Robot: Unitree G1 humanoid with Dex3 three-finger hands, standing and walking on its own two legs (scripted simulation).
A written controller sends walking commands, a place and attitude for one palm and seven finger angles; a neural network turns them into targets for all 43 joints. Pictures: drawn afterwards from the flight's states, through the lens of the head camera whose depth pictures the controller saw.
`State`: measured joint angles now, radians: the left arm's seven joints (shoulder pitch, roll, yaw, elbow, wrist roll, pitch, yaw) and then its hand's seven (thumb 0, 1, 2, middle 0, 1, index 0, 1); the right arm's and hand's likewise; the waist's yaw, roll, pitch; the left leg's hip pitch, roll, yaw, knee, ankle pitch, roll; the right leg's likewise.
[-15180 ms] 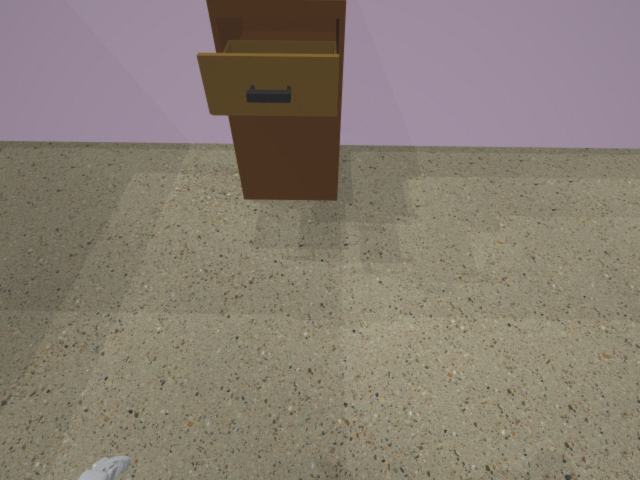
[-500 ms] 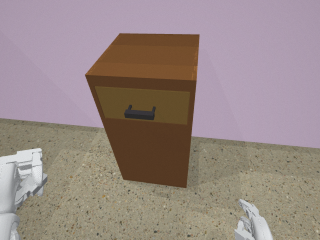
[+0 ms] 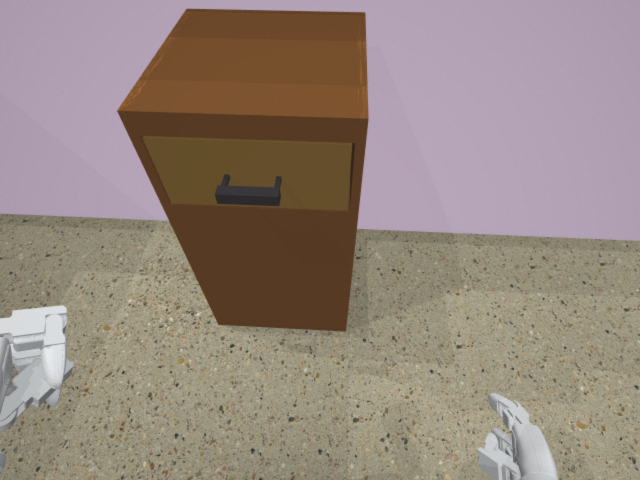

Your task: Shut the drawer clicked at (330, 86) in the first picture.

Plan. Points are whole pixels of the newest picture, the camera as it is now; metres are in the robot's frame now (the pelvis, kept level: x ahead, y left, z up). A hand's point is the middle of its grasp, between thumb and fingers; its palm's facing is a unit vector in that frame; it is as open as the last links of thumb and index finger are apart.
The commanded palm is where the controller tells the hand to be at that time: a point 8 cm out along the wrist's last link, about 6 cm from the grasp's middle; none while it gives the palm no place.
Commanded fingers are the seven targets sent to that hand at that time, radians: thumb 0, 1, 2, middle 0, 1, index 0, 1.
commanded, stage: step back with the hand held close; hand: left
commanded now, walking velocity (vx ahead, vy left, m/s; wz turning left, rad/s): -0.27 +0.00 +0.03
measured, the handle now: (250, 187) +0.64 +0.18 -0.07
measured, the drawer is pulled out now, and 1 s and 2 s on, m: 0.00 0.00 0.00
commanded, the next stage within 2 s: stop stepping back and stand still in 0.96 s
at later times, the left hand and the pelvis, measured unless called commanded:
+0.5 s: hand out of the picture +0.10 +0.24 +0.15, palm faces +0.39 -0.81 -0.44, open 3.2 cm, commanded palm +0.03 +0.29 +0.17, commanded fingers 0.00 0.90 0.90 -1.40 -1.60 -1.40 -1.60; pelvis -0.08 +0.00 -0.02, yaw +2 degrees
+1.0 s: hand out of the picture +0.02 +0.23 +0.17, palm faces +0.34 -0.81 -0.48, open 3.2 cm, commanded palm -0.04 +0.27 +0.17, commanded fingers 0.00 0.90 0.90 -1.40 -1.60 -1.40 -1.60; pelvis -0.17 -0.01 -0.01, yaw +2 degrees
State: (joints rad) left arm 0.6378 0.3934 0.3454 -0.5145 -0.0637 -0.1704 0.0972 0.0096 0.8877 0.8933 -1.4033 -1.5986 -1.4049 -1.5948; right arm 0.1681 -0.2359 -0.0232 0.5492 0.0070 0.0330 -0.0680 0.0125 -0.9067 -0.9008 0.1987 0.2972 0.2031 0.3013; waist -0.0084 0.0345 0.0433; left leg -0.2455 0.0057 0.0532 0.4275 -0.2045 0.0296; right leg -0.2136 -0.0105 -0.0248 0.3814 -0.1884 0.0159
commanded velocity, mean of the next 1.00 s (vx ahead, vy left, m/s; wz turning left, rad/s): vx -0.35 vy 0.00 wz -0.03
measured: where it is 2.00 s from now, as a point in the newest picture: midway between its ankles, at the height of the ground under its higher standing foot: outside the picture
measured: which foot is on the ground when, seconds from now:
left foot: down 0.00-1.00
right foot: down 0.00-0.58, up 0.60-0.70, down 0.72-1.00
